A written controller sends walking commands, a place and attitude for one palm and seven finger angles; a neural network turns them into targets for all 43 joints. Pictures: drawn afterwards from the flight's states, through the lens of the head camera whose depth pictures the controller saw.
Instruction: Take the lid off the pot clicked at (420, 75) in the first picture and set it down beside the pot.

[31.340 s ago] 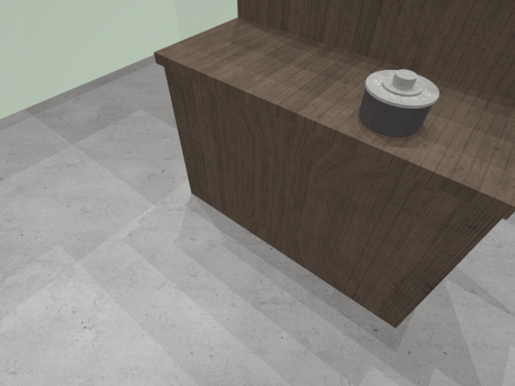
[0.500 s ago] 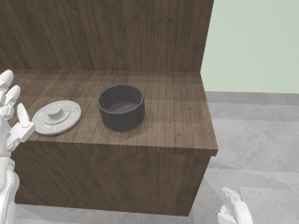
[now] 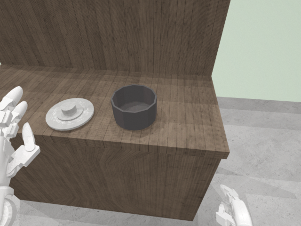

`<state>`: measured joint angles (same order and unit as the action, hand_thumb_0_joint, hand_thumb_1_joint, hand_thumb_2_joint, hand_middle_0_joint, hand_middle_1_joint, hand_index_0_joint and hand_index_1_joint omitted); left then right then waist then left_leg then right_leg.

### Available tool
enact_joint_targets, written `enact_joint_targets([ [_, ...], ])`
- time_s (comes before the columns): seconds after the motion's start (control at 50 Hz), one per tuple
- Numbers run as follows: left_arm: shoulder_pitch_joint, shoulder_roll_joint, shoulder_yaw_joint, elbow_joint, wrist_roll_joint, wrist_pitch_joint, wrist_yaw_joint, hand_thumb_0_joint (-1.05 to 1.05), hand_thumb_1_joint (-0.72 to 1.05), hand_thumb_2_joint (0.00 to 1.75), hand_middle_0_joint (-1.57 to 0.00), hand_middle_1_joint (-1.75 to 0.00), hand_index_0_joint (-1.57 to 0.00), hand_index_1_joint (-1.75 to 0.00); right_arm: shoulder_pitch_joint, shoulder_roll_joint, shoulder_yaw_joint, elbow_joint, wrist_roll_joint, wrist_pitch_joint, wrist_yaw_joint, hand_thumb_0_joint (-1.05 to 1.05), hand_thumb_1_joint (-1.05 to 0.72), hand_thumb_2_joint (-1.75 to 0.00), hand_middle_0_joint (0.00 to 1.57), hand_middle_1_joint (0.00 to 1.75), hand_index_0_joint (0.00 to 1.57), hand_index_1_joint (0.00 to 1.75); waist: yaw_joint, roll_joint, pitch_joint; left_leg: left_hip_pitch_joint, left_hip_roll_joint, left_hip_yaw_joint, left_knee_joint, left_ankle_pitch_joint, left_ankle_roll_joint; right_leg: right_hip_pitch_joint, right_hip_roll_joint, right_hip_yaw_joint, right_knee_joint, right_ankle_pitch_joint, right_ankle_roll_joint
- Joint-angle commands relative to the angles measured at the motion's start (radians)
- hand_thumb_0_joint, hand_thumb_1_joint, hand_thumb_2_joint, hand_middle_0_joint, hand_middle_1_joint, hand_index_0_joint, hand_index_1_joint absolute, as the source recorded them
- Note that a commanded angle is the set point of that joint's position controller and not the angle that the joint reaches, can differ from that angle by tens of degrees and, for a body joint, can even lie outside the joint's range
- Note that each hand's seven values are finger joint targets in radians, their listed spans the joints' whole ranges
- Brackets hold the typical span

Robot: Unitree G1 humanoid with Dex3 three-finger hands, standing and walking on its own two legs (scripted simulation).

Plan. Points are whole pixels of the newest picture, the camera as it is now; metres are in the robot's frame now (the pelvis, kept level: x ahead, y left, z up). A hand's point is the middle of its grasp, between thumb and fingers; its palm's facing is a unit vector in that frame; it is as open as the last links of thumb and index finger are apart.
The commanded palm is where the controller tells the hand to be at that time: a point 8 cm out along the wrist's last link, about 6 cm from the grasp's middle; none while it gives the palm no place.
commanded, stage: step back with the hand held close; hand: left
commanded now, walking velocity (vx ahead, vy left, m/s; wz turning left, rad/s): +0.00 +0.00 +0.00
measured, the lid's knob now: (68, 107) +0.48 +0.38 +0.03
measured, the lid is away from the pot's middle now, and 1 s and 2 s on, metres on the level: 0.25 0.25 0.25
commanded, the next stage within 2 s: stop stepping back and stand still in 1.36 s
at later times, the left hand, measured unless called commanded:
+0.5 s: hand (29, 157) +0.17 +0.26 +0.19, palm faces +0.27 -0.82 -0.50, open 7.5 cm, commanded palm +0.11 +0.31 +0.22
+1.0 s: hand out of the picture +0.10 +0.29 +0.19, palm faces +0.40 -0.80 -0.45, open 7.5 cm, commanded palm +0.03 +0.33 +0.22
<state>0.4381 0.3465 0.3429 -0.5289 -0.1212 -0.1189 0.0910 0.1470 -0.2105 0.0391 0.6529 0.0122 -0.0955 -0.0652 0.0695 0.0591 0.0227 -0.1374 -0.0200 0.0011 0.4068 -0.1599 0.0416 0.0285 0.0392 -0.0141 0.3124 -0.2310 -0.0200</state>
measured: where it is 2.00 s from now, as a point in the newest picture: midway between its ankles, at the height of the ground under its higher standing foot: outside the picture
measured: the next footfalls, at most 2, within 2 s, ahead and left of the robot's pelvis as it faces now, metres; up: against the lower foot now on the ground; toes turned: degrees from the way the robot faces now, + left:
right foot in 1.02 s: -0.09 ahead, -0.10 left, +0.00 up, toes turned +1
left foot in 1.18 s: +0.01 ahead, +0.12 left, +0.00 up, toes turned +0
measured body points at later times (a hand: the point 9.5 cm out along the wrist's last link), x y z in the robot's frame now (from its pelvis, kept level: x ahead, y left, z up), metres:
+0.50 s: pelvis -0.03 +0.03 -0.01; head +0.00 +0.06 +0.44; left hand +0.15 +0.30 +0.21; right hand +0.15 -0.21 -0.08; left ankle +0.05 +0.09 -0.74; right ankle -0.03 -0.11 -0.74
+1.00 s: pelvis -0.09 +0.05 -0.02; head -0.08 +0.08 +0.43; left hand +0.07 +0.33 +0.22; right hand +0.08 -0.19 -0.08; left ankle +0.05 +0.09 -0.74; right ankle -0.12 -0.10 -0.74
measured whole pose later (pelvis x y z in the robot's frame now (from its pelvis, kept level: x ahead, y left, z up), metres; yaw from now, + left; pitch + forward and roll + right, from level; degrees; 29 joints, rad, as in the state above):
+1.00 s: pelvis -0.09 +0.05 -0.02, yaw +1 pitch +1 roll -5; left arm 0.55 0.45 0.48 -0.74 -0.05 -0.22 0.11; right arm 0.24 -0.20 0.00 0.52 0.00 -0.11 -0.05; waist -0.01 0.01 0.01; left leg -0.51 0.00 0.04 0.58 -0.09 0.10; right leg -0.25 0.05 -0.02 0.62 -0.37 -0.01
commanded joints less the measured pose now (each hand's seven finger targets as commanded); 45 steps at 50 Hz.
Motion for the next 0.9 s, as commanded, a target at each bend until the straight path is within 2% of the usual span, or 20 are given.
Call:
enact_joint_targets([
  [0.0,-0.107,0.165,0.074,-0.240,0.009,-0.054,0.008,0.00,0.90,0.90,-0.20,-0.30,-0.20,-0.30,-0.164,-0.108,-0.038,-0.174,-0.005,-0.069,-0.006,0.00,-0.90,-0.90,0.20,0.30,0.20,0.30,-0.012,0.012,-0.053,0.136,0.044,-0.058,-0.085,-0.035,-0.007,-0.187,-0.014,-0.001,-0.080,0.033,-0.022],
  [0.04,-0.114,0.210,0.115,-0.275,0.014,-0.061,0.017,0.00,0.90,0.90,-0.20,-0.30,-0.20,-0.30,-0.159,-0.107,-0.039,-0.171,-0.006,-0.074,-0.008,0.00,-0.90,-0.90,0.20,0.30,0.20,0.30,-0.010,0.019,-0.085,0.143,0.041,-0.053,-0.076,-0.017,-0.008,-0.167,-0.014,0.005,-0.077,0.042,-0.022],
  [0.06,-0.287,0.397,0.301,-0.384,0.029,-0.115,0.030,0.00,0.90,0.90,-0.20,-0.30,-0.20,-0.30,-0.148,-0.147,-0.048,-0.214,-0.003,-0.052,-0.003,0.00,-0.90,-0.90,0.20,0.30,0.20,0.30,-0.025,0.000,-0.005,0.019,0.059,-0.078,-0.031,-0.115,0.026,-0.236,-0.067,0.104,-0.099,0.052,-0.013],
  [0.08,-0.192,0.290,0.231,-0.262,0.027,-0.122,0.024,0.00,0.90,0.90,-0.20,-0.30,-0.20,-0.30,-0.124,-0.118,-0.048,-0.188,-0.009,-0.043,0.000,0.00,-0.90,-0.90,0.20,0.30,0.20,0.30,-0.038,-0.109,0.018,-0.014,0.044,-0.094,0.018,-0.114,0.026,-0.261,-0.100,0.122,-0.117,0.027,-0.022],
  [0.1,-0.105,0.253,0.200,-0.222,0.033,-0.114,0.020,0.00,0.90,0.90,-0.20,-0.30,-0.20,-0.30,-0.109,-0.111,-0.052,-0.189,-0.008,-0.038,0.009,0.00,-0.90,-0.90,0.20,0.30,0.20,0.30,-0.040,-0.164,0.013,0.000,0.042,-0.091,0.067,-0.071,0.026,-0.287,-0.130,0.156,-0.130,0.045,-0.029],
  [0.12,-0.057,0.203,0.158,-0.195,0.036,-0.104,0.010,0.00,0.90,0.90,-0.20,-0.30,-0.20,-0.30,-0.089,-0.111,-0.055,-0.192,-0.005,-0.028,0.017,0.00,-0.90,-0.90,0.20,0.30,0.20,0.30,-0.051,-0.178,-0.005,0.008,0.047,-0.086,0.106,-0.033,0.022,-0.299,-0.153,0.159,-0.119,0.078,-0.034],
  [0.18,-0.017,0.165,0.110,-0.215,0.039,-0.110,-0.004,0.00,0.90,0.90,-0.20,-0.30,-0.20,-0.30,-0.075,-0.129,-0.066,-0.214,0.005,-0.013,0.027,0.00,-0.90,-0.90,0.20,0.30,0.20,0.30,-0.067,-0.021,-0.049,0.003,0.078,-0.091,0.090,0.033,0.021,-0.291,-0.160,0.109,-0.044,0.157,-0.028],
  [0.24,0.009,0.199,0.138,-0.289,0.037,-0.119,-0.004,0.00,0.90,0.90,-0.20,-0.30,-0.20,-0.30,-0.067,-0.137,-0.067,-0.244,0.009,-0.003,0.024,0.00,-0.90,-0.90,0.20,0.30,0.20,0.30,-0.062,0.064,-0.094,-0.020,0.110,-0.129,0.015,0.113,0.031,-0.244,-0.106,0.053,0.045,0.185,-0.005],
  [0.32,0.092,0.253,0.211,-0.377,0.036,-0.132,0.001,0.00,0.90,0.90,-0.20,-0.30,-0.20,-0.30,-0.047,-0.141,-0.079,-0.285,0.009,0.011,0.017,0.00,-0.90,-0.90,0.20,0.30,0.20,0.30,-0.046,-0.001,-0.168,-0.056,0.149,-0.168,-0.007,0.253,0.043,-0.187,-0.061,0.028,0.138,0.208,0.011],
  [0.4,0.171,0.271,0.248,-0.452,0.031,-0.139,0.008,0.00,0.90,0.90,-0.20,-0.30,-0.20,-0.30,-0.030,-0.138,-0.087,-0.306,0.007,0.007,0.017,0.00,-0.90,-0.90,0.20,0.30,0.20,0.30,-0.041,0.076,-0.222,-0.083,0.183,-0.198,-0.037,0.255,0.048,-0.183,-0.042,0.019,0.213,0.070,0.018],
  [0.44,0.185,0.275,0.258,-0.471,0.029,-0.141,0.014,0.00,0.90,0.90,-0.20,-0.30,-0.20,-0.30,-0.021,-0.141,-0.090,-0.303,0.004,-0.006,0.018,0.00,-0.90,-0.90,0.20,0.30,0.20,0.30,-0.047,0.136,-0.231,-0.096,0.202,-0.213,-0.067,0.184,0.049,-0.200,-0.035,0.018,0.246,-0.039,0.020],
  [0.5,0.184,0.266,0.274,-0.432,0.036,-0.142,0.022,0.00,0.90,0.90,-0.20,-0.30,-0.20,-0.30,-0.002,-0.140,-0.094,-0.292,0.000,-0.023,0.016,0.00,-0.90,-0.90,0.20,0.30,0.20,0.30,-0.055,0.147,-0.186,-0.223,0.220,-0.230,-0.105,-0.050,0.058,-0.163,-0.028,0.016,0.272,-0.093,0.021],
  [0.54,0.181,0.273,0.287,-0.410,0.035,-0.143,0.028,0.00,0.90,0.90,-0.20,-0.30,-0.20,-0.30,0.009,-0.138,-0.095,-0.288,0.006,-0.027,0.014,0.00,-0.90,-0.90,0.20,0.30,0.20,0.30,-0.062,0.069,-0.185,-0.265,0.196,-0.217,-0.073,-0.160,0.049,-0.130,-0.040,0.026,0.218,-0.011,0.014],
  [0.58,0.156,0.253,0.264,-0.353,0.034,-0.138,0.030,0.00,0.90,0.90,-0.20,-0.30,-0.20,-0.30,0.014,-0.131,-0.095,-0.287,0.015,-0.024,0.009,0.00,-0.90,-0.90,0.20,0.30,0.20,0.30,-0.075,-0.050,-0.153,-0.267,0.150,-0.171,0.001,-0.266,0.028,-0.190,-0.088,0.062,0.150,0.023,-0.003],
  [0.62,0.111,0.245,0.251,-0.317,0.037,-0.138,0.034,0.00,0.90,0.90,-0.20,-0.30,-0.20,-0.30,0.016,-0.135,-0.099,-0.282,0.014,-0.024,0.005,0.00,-0.90,-0.90,0.20,0.30,0.20,0.30,-0.088,-0.102,-0.085,-0.262,0.125,-0.162,0.050,-0.397,0.012,-0.325,-0.126,0.100,0.068,-0.176,-0.025],
  [0.64,0.096,0.254,0.248,-0.329,0.042,-0.138,0.038,0.00,0.90,0.90,-0.20,-0.30,-0.20,-0.30,0.018,-0.139,-0.102,-0.276,0.013,-0.023,0.004,0.00,-0.90,-0.90,0.20,0.30,0.20,0.30,-0.092,-0.104,-0.076,-0.231,0.118,-0.158,0.074,-0.399,0.006,-0.378,-0.133,0.113,0.040,-0.248,-0.038],
  [0.68,0.058,0.231,0.213,-0.308,0.050,-0.141,0.044,0.00,0.90,0.90,-0.20,-0.30,-0.20,-0.30,0.009,-0.134,-0.094,-0.270,0.008,-0.030,-0.003,0.00,-0.90,-0.90,0.20,0.30,0.20,0.30,-0.097,-0.063,-0.029,-0.211,0.116,-0.160,0.102,-0.373,0.008,-0.468,-0.142,0.115,0.026,-0.261,-0.041],
  [0.74,0.011,0.240,0.198,-0.342,0.057,-0.147,0.047,0.00,0.90,0.90,-0.20,-0.30,-0.20,-0.30,-0.001,-0.136,-0.087,-0.264,0.005,-0.042,-0.004,0.00,-0.90,-0.90,0.20,0.30,0.20,0.30,-0.098,-0.014,-0.036,-0.240,0.128,-0.183,0.048,-0.345,0.016,-0.424,-0.117,0.088,0.079,-0.153,-0.029],
  [0.84,0.022,0.246,0.224,-0.425,0.079,-0.169,0.041,0.00,0.90,0.90,-0.20,-0.30,-0.20,-0.30,-0.014,-0.148,-0.086,-0.287,-0.004,-0.064,-0.008,0.00,-0.90,-0.90,0.20,0.30,0.20,0.30,-0.075,0.223,-0.088,-0.504,0.257,-0.329,-0.257,-0.625,0.066,-0.134,0.019,-0.004,0.413,-0.129,0.021],
  [0.88,0.046,0.259,0.243,-0.446,0.075,-0.169,0.038,0.00,0.90,0.90,-0.20,-0.30,-0.20,-0.30,0.001,-0.131,-0.091,-0.283,-0.011,-0.069,-0.002,0.00,-0.90,-0.90,0.20,0.30,0.20,0.30,-0.068,0.182,-0.120,-0.490,0.269,-0.299,-0.242,-0.555,0.069,-0.130,0.015,0.004,0.457,-0.163,0.018],
])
